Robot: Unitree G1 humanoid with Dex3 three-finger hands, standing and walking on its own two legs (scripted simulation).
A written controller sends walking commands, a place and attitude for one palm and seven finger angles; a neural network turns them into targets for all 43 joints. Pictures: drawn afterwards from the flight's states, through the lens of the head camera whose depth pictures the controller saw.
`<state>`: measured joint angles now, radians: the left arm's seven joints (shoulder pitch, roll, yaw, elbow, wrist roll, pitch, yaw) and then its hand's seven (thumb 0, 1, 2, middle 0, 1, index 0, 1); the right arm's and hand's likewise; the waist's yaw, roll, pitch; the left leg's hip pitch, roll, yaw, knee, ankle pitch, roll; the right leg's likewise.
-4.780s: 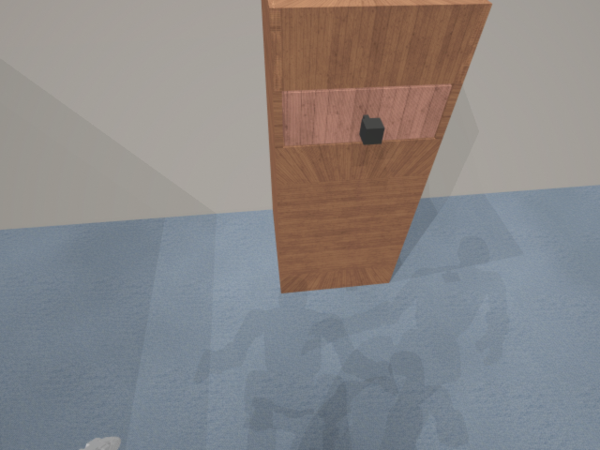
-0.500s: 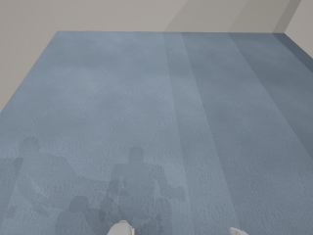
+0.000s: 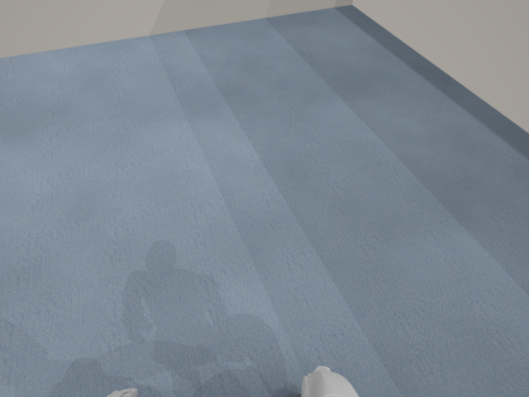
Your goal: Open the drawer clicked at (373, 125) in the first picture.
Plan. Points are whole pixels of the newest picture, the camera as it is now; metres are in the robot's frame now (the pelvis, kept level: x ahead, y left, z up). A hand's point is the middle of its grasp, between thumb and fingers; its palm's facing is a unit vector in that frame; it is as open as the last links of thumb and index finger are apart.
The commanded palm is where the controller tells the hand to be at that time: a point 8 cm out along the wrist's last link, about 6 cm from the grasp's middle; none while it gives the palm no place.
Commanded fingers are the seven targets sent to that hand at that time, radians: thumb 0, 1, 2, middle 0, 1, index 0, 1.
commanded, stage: turn to face it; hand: left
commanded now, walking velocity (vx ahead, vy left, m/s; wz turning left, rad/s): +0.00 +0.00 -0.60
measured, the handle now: out of the picture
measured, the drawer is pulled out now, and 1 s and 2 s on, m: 0.00 0.00 0.00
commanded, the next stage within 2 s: none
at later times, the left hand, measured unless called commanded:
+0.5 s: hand (174, 388) +0.16 +0.16 -0.18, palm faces +0.14 -0.98 -0.12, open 7.3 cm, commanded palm none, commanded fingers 0.00 0.90 0.90 -0.20 -0.30 -0.20 -0.30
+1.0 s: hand out of the picture +0.07 +0.22 -0.16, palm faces +0.39 -0.89 -0.26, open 7.4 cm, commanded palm none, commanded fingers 0.00 0.90 0.90 -0.20 -0.30 -0.20 -0.30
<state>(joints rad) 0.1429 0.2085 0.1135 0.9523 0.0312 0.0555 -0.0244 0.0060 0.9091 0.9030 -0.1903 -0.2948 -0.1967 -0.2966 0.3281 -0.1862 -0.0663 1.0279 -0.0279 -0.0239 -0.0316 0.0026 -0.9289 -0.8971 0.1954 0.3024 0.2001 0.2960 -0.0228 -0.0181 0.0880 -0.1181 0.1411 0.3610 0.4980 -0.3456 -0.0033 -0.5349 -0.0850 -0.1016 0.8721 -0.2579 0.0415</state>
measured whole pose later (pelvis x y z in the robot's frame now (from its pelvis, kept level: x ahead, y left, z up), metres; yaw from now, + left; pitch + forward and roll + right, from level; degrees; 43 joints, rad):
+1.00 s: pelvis +0.04 -0.02 +0.00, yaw +22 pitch +2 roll -2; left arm 0.13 0.23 0.08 0.91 0.01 0.06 0.02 0.01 0.91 0.90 -0.19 -0.30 -0.20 -0.30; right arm 0.21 -0.22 -0.08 0.92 -0.02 0.04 0.00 0.01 -0.91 -0.90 0.20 0.30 0.20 0.30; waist -0.04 0.02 0.04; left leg -0.35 -0.06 -0.09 0.47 -0.14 0.05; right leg -0.37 -0.03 0.01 0.82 -0.43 0.09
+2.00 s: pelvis +0.02 -0.06 -0.01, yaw +59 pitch +0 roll +1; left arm 0.15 0.18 0.04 0.83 0.02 0.02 0.02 0.00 0.90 0.90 -0.20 -0.30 -0.20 -0.30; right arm 0.22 -0.25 -0.10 0.92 -0.02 0.08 0.01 0.01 -0.91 -0.90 0.20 0.30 0.20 0.30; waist -0.04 0.06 0.06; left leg -0.48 -0.07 -0.09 0.98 -0.44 -0.03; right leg -0.26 -0.05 -0.09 0.59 -0.33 -0.02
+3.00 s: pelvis +0.01 -0.06 +0.00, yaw +95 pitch -1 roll +1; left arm 0.18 0.18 0.03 0.85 0.02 0.02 0.03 0.01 0.90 0.90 -0.20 -0.30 -0.21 -0.30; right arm 0.25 -0.26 -0.11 0.94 -0.02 0.08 0.02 0.01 -0.91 -0.90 0.20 0.30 0.20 0.30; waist -0.05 0.05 0.05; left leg -0.52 -0.04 -0.05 1.17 -0.38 -0.05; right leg -0.21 -0.07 -0.11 0.53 -0.30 -0.01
